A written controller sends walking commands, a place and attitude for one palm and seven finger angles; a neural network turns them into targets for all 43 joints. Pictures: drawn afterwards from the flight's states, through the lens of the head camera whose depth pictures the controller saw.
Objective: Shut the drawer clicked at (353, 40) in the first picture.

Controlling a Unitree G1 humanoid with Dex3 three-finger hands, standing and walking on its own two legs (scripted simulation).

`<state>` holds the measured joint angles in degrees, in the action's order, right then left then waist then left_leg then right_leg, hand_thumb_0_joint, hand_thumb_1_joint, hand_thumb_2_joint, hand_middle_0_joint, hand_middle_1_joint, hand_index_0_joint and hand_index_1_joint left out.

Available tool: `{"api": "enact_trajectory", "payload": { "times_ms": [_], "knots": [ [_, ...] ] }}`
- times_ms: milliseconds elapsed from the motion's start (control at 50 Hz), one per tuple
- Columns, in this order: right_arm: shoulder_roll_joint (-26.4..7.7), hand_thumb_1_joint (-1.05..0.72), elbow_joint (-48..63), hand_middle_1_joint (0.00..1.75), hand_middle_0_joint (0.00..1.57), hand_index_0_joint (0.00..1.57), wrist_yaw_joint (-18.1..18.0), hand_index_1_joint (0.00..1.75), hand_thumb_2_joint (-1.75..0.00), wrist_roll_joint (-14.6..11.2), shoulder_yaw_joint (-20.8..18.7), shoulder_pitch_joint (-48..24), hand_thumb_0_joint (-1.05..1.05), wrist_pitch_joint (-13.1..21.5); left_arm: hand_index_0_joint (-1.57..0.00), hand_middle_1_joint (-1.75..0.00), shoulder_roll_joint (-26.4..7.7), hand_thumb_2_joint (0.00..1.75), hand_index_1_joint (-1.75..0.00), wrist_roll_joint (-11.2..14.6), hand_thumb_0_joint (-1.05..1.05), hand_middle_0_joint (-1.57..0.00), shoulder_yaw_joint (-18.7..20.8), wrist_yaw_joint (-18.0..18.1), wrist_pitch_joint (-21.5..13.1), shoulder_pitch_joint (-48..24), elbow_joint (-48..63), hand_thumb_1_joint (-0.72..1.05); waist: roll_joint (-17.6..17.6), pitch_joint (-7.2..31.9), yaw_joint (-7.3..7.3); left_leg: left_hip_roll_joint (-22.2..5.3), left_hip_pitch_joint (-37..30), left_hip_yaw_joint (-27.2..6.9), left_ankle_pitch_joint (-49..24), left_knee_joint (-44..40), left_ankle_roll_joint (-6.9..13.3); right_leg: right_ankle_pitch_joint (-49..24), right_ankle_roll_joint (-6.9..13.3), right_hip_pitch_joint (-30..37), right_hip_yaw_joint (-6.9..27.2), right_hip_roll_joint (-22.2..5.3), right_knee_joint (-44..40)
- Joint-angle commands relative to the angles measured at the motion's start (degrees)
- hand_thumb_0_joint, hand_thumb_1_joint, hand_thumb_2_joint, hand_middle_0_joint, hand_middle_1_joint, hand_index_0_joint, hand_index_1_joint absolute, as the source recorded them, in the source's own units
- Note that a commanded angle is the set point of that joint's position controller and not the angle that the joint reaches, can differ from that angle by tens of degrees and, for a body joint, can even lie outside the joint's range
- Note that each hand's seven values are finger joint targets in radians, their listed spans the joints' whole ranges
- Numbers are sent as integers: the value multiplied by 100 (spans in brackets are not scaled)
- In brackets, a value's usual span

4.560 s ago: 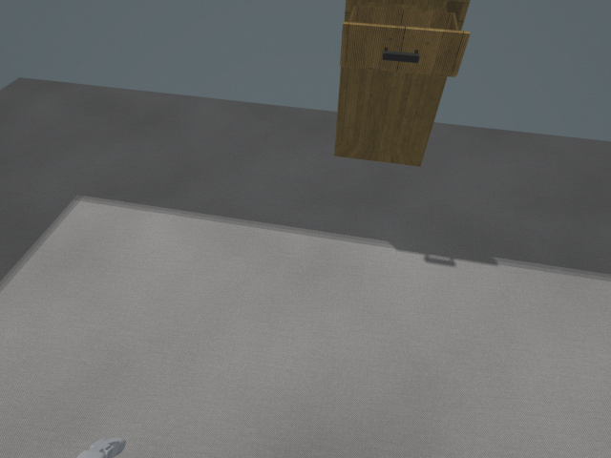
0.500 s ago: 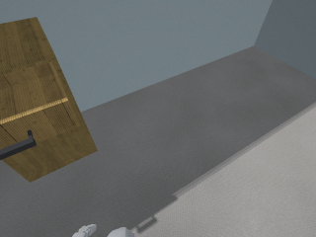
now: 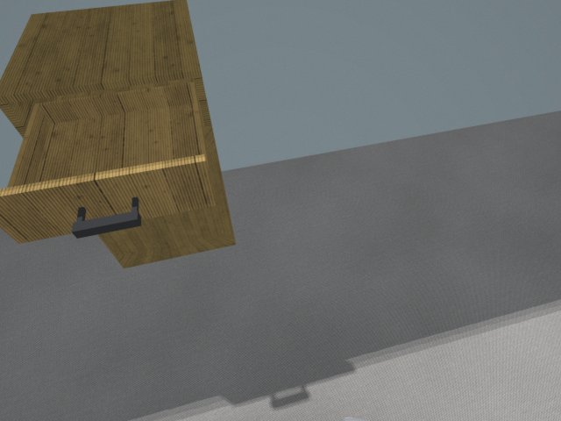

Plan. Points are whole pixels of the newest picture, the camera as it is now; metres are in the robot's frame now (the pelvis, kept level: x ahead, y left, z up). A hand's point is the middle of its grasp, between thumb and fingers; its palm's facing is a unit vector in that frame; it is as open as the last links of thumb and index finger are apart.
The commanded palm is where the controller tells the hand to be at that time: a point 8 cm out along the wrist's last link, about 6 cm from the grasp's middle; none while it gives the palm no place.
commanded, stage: turn to face it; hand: left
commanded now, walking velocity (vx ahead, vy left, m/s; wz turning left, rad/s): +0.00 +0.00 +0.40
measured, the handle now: (108, 215) +0.47 +0.37 -0.06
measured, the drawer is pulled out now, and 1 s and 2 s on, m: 0.30 0.30 0.30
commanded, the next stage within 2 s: take the last steps up to it in 0.26 s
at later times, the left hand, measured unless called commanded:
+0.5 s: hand out of the picture -0.06 +0.18 -0.18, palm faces +0.30 -0.93 -0.21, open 7.4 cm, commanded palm none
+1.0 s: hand out of the picture +0.06 +0.17 -0.16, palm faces +0.34 -0.92 -0.21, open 7.3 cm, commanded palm none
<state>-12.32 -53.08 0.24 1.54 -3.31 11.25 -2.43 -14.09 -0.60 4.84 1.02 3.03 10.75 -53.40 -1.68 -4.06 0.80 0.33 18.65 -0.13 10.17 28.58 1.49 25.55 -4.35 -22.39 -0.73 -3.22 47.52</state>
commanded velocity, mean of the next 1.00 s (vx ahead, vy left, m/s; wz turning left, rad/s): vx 0.20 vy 0.03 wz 0.15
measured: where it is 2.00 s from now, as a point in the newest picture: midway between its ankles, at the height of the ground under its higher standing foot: (250, 408)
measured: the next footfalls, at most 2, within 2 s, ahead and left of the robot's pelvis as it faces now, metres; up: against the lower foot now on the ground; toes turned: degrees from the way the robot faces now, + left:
right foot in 0.08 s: +0.05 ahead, -0.15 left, +0.00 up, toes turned +0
left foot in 0.48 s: -0.03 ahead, +0.10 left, +0.00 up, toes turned +17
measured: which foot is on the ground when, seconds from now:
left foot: down 0.00-0.08, up 0.10-0.46, down 0.48-0.88, up 0.90-1.00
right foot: up 0.00-0.06, down 0.08-0.48, up 0.50-0.84, down 0.86-1.00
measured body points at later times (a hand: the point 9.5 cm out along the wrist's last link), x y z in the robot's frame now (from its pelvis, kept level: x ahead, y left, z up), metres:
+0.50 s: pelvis -0.03 -0.02 -0.01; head -0.01 +0.00 +0.44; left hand -0.07 +0.23 -0.16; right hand +0.13 -0.24 -0.14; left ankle -0.07 +0.09 -0.74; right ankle +0.01 -0.14 -0.73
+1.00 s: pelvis +0.07 -0.01 +0.00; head +0.08 -0.02 +0.45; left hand +0.04 +0.22 -0.14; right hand +0.10 -0.24 -0.17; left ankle -0.01 +0.10 -0.67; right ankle +0.10 -0.10 -0.74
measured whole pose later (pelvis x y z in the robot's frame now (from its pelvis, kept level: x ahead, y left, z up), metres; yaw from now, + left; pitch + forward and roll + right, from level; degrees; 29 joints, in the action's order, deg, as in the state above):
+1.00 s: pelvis +0.07 -0.01 +0.00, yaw +17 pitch -1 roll +0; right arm -10.6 -64.7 0.4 1.4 -2.9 20.0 -0.8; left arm -7.9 -1.3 2.5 0.4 -3.3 15.5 -59.0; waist -2.6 -1.9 -0.1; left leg -2.6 21.9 2.4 21.2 60.4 1.4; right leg 15.6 1.4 -12.1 -7.6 -2.1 29.0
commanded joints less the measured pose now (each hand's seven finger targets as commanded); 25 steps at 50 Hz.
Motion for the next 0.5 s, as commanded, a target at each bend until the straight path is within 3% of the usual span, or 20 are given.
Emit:
{"api": "enact_trajectory", "payload": {
  "times_ms": [0,20,40,60,80,100,120,140,160,240,320,360,400,420,440,460,480],
  "knots": [
    [-1153,-90,477,30,20,20,-24,30,-90,-31,-322,-221,0,56,-20,-30,-316,90,-30,36,0,-20,-11,50,-208,558,334,90,-706,824,-167,-1107,-213,-1520,-987,-493,632,-762,64,952,-238,206,-1465],
    [-1041,-90,513,30,20,20,3,30,-90,-71,-314,-299,0,49,-20,-30,-464,90,-30,12,0,-20,15,70,-255,734,301,90,-437,796,-279,-872,272,-1381,-584,-168,405,-1182,113,1553,-124,54,-2269],
    [-679,-90,592,30,20,20,37,30,-90,-123,-258,-202,0,40,-20,-30,-885,90,-30,-72,0,-20,86,112,-313,855,329,90,845,765,-333,-261,1204,-771,572,903,-6,-781,451,2123,1054,-1066,-3169],
    [-471,-90,767,30,20,20,44,30,-90,-94,-208,-325,0,40,-20,-30,-1324,90,-30,-116,0,-20,141,110,-310,713,446,90,2019,516,-348,319,1665,-83,2147,2251,-325,-1259,1123,1658,2237,-2373,-3495],
    [-746,-90,732,30,20,20,36,30,-90,-27,-274,-455,0,-24,-20,-30,-1185,90,-30,-79,0,-20,135,135,-324,588,517,90,1617,446,-356,52,1468,-476,2143,3164,-245,-1340,1324,989,2054,-2370,-3456],
    [-700,-90,609,30,20,20,55,30,-90,-35,-297,-391,0,-74,-20,-30,-1058,90,-30,-75,0,-20,96,132,-329,250,545,90,1431,271,-143,-7,1436,-455,1865,3748,-254,-1366,1279,708,1746,-2047,-3373],
    [-707,-90,478,30,20,20,79,30,-90,-37,-295,-220,0,-99,-20,-30,-871,90,-30,-72,0,-20,55,142,-326,-38,594,90,1112,200,11,-152,1363,-353,1535,4013,-301,-1702,1200,658,1193,-1805,-3196],
    [-626,-90,357,30,20,20,95,30,-90,-26,-262,-80,0,-99,-20,-30,-755,90,-30,-89,0,-20,0,130,-341,-185,626,90,1100,139,103,-177,1259,-224,1291,4106,-360,-1967,1109,633,687,-1543,-3044],
    [-581,-90,321,30,20,20,101,30,-90,-29,-233,-15,0,-92,-20,-30,-702,90,-30,-100,0,-20,-13,123,-353,-139,615,90,1177,221,76,-161,1167,-107,1241,3960,-402,-2152,1079,726,441,-1435,-2970],
    [-449,-90,341,30,20,20,90,30,-90,-60,-161,-436,0,-87,-20,-30,-829,90,-30,-120,0,-20,7,99,-343,465,359,90,1179,199,-246,-143,916,183,1476,2877,-476,-2585,1148,1202,252,-1491,-2909],
    [-368,-90,354,30,20,20,61,30,-90,-111,-71,-704,0,-13,-20,-30,-972,90,-30,-146,0,-20,50,87,-332,785,142,90,1329,386,-439,-93,546,389,1791,1736,-441,-3511,1282,1659,286,-1625,-2657],
    [-322,-90,260,30,20,20,25,30,-90,-111,-20,-470,0,33,-20,-30,-965,90,-30,-129,0,-20,46,89,-333,803,24,90,1319,655,-357,-32,99,461,1551,1044,-398,-3598,1186,1774,279,-1589,-2515],
    [-348,-90,93,30,20,20,7,30,-90,-81,14,-74,0,108,-20,-30,-931,90,-30,-74,0,-20,44,66,-325,652,-48,90,1288,808,-176,-23,-730,569,866,19,-334,-2538,907,1454,91,-1439,-2392],
    [-470,-90,4,30,20,20,11,30,-90,-77,-9,108,0,156,-20,-30,-825,90,-30,-43,0,-20,17,36,-307,593,-65,90,977,813,-86,-131,-1366,474,595,-646,-252,-1685,686,978,-75,-1253,-2148],
    [-882,-90,-30,30,20,20,-9,30,-90,-32,-94,351,0,217,-20,-30,-581,90,-30,-7,0,-20,-16,-2,-278,554,23,90,-123,837,66,-945,-2043,-488,699,-1000,64,-533,399,18,-481,-833,-1430],
    [-1388,-90,-64,30,20,20,-20,30,-90,31,-193,661,0,204,-20,-30,-230,90,-30,-28,0,-20,-100,-61,-270,315,224,90,-1510,528,251,-2090,-2185,-1974,930,-1448,676,704,140,-1145,-972,-185,-270],
    [-1336,-90,-173,30,20,20,-59,30,-90,30,-193,839,0,204,-20,-30,-328,90,-30,-116,0,-20,-126,-36,-235,-252,321,90,-1576,135,487,-2243,-1575,-2398,1762,-1903,1037,939,196,-1384,-544,-196,645]
  ]
}}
